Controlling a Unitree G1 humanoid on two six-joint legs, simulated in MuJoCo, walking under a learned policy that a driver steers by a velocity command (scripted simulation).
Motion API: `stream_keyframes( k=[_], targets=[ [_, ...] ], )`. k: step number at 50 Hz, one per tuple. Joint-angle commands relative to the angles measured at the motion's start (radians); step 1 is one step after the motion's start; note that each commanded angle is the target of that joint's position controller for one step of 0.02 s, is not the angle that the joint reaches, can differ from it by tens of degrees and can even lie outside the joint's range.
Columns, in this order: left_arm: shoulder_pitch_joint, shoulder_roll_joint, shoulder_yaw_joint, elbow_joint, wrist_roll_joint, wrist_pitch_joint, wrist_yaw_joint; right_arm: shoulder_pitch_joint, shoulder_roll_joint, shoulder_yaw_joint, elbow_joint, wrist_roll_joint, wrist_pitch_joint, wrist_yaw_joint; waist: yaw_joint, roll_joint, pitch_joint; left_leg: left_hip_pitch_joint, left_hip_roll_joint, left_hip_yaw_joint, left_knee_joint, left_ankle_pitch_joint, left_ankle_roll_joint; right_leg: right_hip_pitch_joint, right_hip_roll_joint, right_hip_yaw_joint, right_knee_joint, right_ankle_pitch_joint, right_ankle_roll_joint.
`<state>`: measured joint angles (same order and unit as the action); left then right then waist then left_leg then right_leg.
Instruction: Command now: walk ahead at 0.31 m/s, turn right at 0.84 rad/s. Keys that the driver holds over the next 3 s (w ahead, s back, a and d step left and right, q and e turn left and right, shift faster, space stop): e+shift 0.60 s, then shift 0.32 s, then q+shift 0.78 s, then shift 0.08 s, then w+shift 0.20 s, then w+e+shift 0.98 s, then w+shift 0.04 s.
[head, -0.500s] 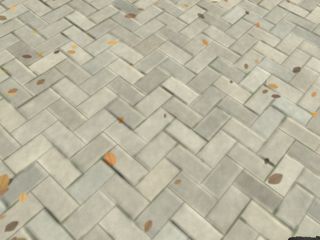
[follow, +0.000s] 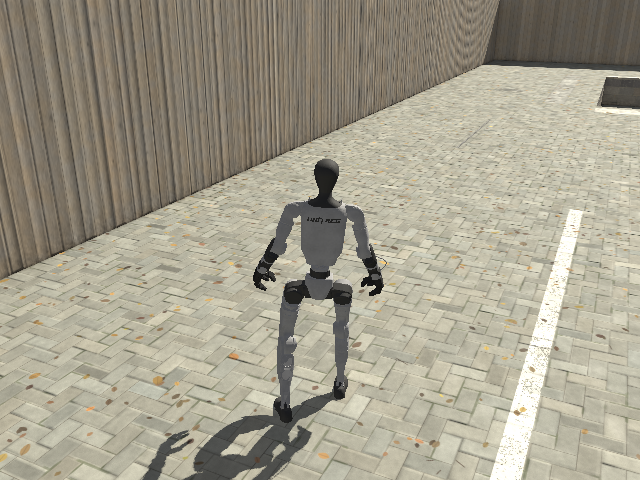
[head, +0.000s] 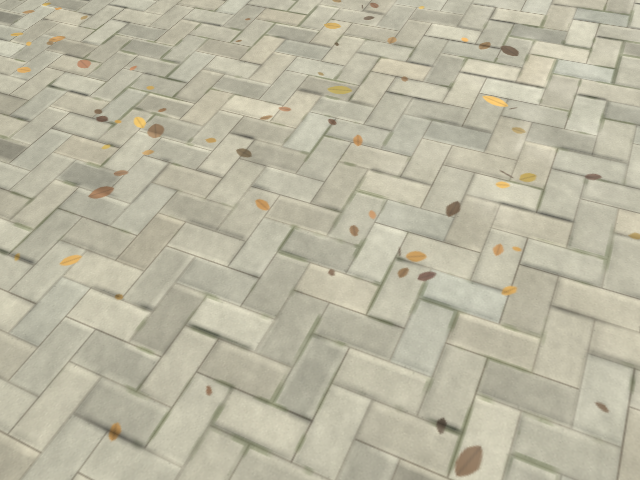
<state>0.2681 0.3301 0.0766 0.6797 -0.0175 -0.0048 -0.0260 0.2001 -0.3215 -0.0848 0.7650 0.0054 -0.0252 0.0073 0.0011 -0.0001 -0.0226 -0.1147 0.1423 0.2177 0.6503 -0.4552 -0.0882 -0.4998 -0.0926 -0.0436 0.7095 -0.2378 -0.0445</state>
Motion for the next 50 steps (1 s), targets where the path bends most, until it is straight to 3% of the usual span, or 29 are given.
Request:
stream_keyframes(
  k=[1,2,3,4,5,6,8,10,13,16,20,25,26,27,28,29,30,31,32,34,36,40,43,46,47,48,49,50],
  targets=[
    [0.206,0.356,0.087,-0.081,0.019,-0.024,0.003,0.049,-0.003,0.017,-0.126,-0.044,-0.019,0.001,-0.005,-0.461,-0.207,-0.636,-0.203,-0.23,0.776,-0.287,-0.013,0.621,-0.228,0.788,-0.337,0.33,-0.325],
    [0.208,0.278,0.076,-0.103,0.016,-0.044,-0.018,-0.064,-0.099,0.0,-0.13,-0.003,-0.037,-0.001,0.075,-0.223,-0.22,-0.72,-0.177,-0.311,0.79,-0.172,0.02,0.661,-0.24,0.794,-0.42,0.186,-0.297],
    [0.189,0.238,0.067,-0.1,0.007,-0.055,-0.015,-0.145,-0.105,-0.003,-0.147,0.013,-0.05,-0.006,0.076,-0.136,-0.147,-0.765,-0.144,-0.313,0.732,-0.077,0.059,0.62,-0.214,0.716,-0.393,0.135,-0.263],
    [0.126,0.209,0.058,-0.112,-0.005,-0.05,-0.005,-0.157,-0.093,-0.001,-0.134,-0.005,-0.052,-0.02,0.046,-0.059,-0.11,-0.728,-0.105,-0.329,0.66,0.0,0.07,0.53,-0.18,0.637,-0.367,0.172,-0.228],
    [0.07,0.186,0.048,-0.135,0.001,-0.041,0.011,-0.152,-0.102,-0.005,-0.13,-0.017,-0.048,-0.027,0.013,-0.085,-0.095,-0.656,-0.09,-0.347,0.589,0.049,0.074,0.434,-0.158,0.575,-0.353,0.279,-0.215],
    [0.032,0.167,0.041,-0.157,0.014,-0.033,0.027,-0.149,-0.112,-0.01,-0.123,-0.019,-0.04,-0.025,-0.009,-0.099,-0.093,-0.585,-0.089,-0.351,0.545,0.076,0.074,0.37,-0.13,0.517,-0.356,0.378,-0.199],
    [0.004,0.166,0.042,-0.173,0.021,-0.024,0.049,-0.136,-0.089,-0.004,-0.097,-0.025,-0.029,-0.024,-0.027,-0.07,-0.111,-0.542,-0.128,-0.333,0.458,0.14,0.056,0.346,-0.084,0.435,-0.336,0.571,-0.183],
    [0.028,0.176,0.048,-0.17,0.004,-0.01,0.068,-0.15,-0.061,0.007,-0.087,-0.025,-0.019,-0.024,-0.021,-0.048,-0.127,-0.554,-0.163,-0.339,0.362,0.188,0.029,0.375,-0.062,0.42,-0.314,0.644,-0.169],
    [0.023,0.174,0.048,-0.174,-0.009,0.02,0.088,-0.188,-0.056,0.012,-0.085,-0.014,-0.007,-0.022,-0.012,-0.074,-0.124,-0.55,-0.2,-0.358,0.235,0.258,0.004,0.379,-0.029,0.443,-0.298,0.56,-0.128],
    [0.013,0.174,0.05,-0.179,-0.007,0.04,0.096,-0.236,-0.065,0.009,-0.088,-0.011,-0.007,-0.018,0.003,-0.113,-0.088,-0.538,-0.226,-0.377,0.139,0.303,0.001,0.366,-0.001,0.493,-0.286,0.475,-0.093],
    [0.0,0.169,0.051,-0.187,-0.002,0.051,0.094,-0.281,-0.081,0.002,-0.099,-0.014,-0.026,-0.015,0.024,-0.15,-0.057,-0.521,-0.234,-0.402,0.038,0.293,0.008,0.402,0.011,0.576,-0.244,0.489,-0.098],
    [-0.085,0.165,0.049,-0.223,-0.005,0.056,0.083,-0.213,-0.122,-0.026,-0.091,-0.006,-0.053,-0.01,-0.006,-0.179,-0.056,-0.275,-0.229,-0.381,-0.21,0.343,0.041,0.371,0.074,0.659,-0.164,0.411,-0.062],
    [-0.098,0.147,0.041,-0.228,-0.007,0.055,0.077,-0.165,-0.128,-0.033,-0.084,-0.007,-0.056,-0.012,-0.029,-0.144,-0.075,-0.124,-0.18,-0.384,-0.301,0.476,0.066,0.309,0.116,0.628,-0.096,0.287,-0.034],
    [-0.014,0.07,0.02,-0.219,0.009,0.054,0.067,-0.137,-0.17,-0.042,-0.093,-0.016,-0.048,-0.019,0.011,0.045,-0.168,0.105,0.026,-0.552,-0.277,0.648,0.155,0.19,0.206,0.504,0.107,-0.113,0.011],
    [0.055,0.067,0.018,-0.242,0.0,0.054,0.064,-0.112,-0.191,-0.039,-0.086,-0.041,-0.028,-0.021,0.062,0.283,-0.166,0.218,0.218,-0.826,-0.282,0.834,0.327,-0.035,0.314,0.351,0.258,-0.538,0.06],
    [0.085,0.169,0.042,-0.22,0.002,0.046,0.057,-0.086,-0.151,-0.038,-0.09,-0.023,-0.025,-0.022,0.044,0.28,-0.172,0.195,0.289,-0.901,-0.277,0.765,0.384,-0.102,0.208,0.3,0.439,-0.483,0.107],
    [0.037,0.216,0.059,-0.194,-0.007,0.049,0.052,-0.116,-0.098,-0.025,-0.114,-0.018,-0.02,-0.031,0.018,0.193,-0.128,0.136,0.216,-0.758,-0.266,0.684,0.35,-0.11,0.167,0.277,0.5,-0.388,0.127],
    [0.006,0.213,0.062,-0.179,-0.006,0.058,0.053,-0.142,-0.08,-0.017,-0.123,-0.017,-0.007,-0.039,0.015,0.129,-0.095,0.071,0.144,-0.641,-0.268,0.592,0.308,-0.096,0.146,0.25,0.529,-0.316,0.136],
    [-0.011,0.198,0.058,-0.182,-0.001,0.065,0.056,-0.156,-0.083,-0.012,-0.128,-0.015,0.005,-0.047,0.013,0.099,-0.076,0.019,0.118,-0.587,-0.286,0.527,0.294,-0.087,0.13,0.221,0.552,-0.271,0.136],
    [-0.036,0.128,0.03,-0.195,-0.001,0.063,0.051,-0.148,-0.101,-0.009,-0.115,-0.026,0.02,-0.054,0.007,0.096,-0.038,-0.063,0.073,-0.487,-0.329,0.568,0.304,-0.055,0.119,0.139,0.529,-0.231,0.131],
    [-0.049,0.089,0.012,-0.198,0.0,0.054,0.054,-0.118,-0.109,-0.01,-0.1,-0.026,0.026,-0.051,-0.01,0.121,-0.061,-0.025,0.069,-0.443,-0.339,0.599,0.324,-0.044,0.113,0.114,0.444,-0.232,0.128],
    [-0.068,0.072,-0.004,-0.187,0.013,0.046,0.054,-0.117,-0.138,-0.016,-0.084,-0.013,0.03,-0.033,-0.021,0.142,-0.092,-0.016,0.095,-0.403,-0.343,0.565,0.34,0.058,0.083,0.1,0.231,-0.209,0.116],
    [-0.064,0.071,-0.009,-0.169,0.012,0.046,0.046,-0.107,-0.146,-0.015,-0.066,-0.001,0.036,-0.021,-0.028,0.17,-0.081,-0.046,0.1,-0.388,-0.342,0.491,0.334,0.157,0.087,0.071,0.058,-0.167,0.101],
    [0.0,0.056,-0.008,-0.126,0.016,0.044,0.035,-0.095,-0.13,-0.002,-0.041,0.018,0.041,-0.016,0.012,0.151,-0.069,-0.102,0.081,-0.359,-0.274,0.457,0.286,0.327,0.117,0.029,-0.259,0.007,0.052],
    [-0.005,0.049,-0.013,-0.124,0.026,0.045,0.036,-0.043,-0.079,0.018,-0.016,0.019,0.035,-0.01,0.008,0.121,-0.065,-0.189,0.046,-0.35,-0.251,0.381,0.221,0.445,0.093,0.078,-0.364,0.068,0.021],
    [0.007,0.089,-0.011,-0.13,0.041,0.049,0.044,-0.006,-0.002,0.048,-0.015,-0.012,0.021,0.007,-0.019,-0.049,-0.1,-0.287,-0.033,-0.277,-0.127,0.201,0.125,0.565,-0.082,0.277,-0.396,0.196,-0.024],
    [-0.069,0.109,-0.012,-0.132,0.066,0.047,0.041,-0.008,0.026,0.055,-0.03,-0.014,0.012,0.01,-0.056,-0.22,-0.059,-0.277,-0.094,-0.21,-0.143,0.034,0.069,0.365,-0.198,0.338,-0.395,0.129,-0.117],
    [-0.13,0.066,-0.018,-0.151,0.072,0.034,0.038,-0.053,-0.052,0.04,-0.022,-0.009,0.015,0.005,-0.024,-0.163,-0.015,-0.195,-0.085,-0.227,-0.095,0.083,0.045,0.276,-0.152,0.284,-0.415,-0.005,-0.126]
  ],
)
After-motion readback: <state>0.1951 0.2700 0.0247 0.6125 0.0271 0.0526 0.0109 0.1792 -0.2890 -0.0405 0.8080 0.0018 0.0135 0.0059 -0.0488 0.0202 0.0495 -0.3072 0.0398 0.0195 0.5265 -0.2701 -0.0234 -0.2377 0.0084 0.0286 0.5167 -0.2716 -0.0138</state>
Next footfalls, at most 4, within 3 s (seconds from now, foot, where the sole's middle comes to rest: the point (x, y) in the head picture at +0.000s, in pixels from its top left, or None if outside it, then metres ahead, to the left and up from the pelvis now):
0.54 left None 0.36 -0.01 -0.75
0.96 right None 0.15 -0.17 -0.75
1.36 left None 0.32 0.02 -0.75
1.88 right None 0.35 -0.20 -0.75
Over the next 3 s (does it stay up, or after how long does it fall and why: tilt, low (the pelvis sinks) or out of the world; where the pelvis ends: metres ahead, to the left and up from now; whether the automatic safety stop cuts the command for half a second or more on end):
stays up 1.00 -0.28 0.03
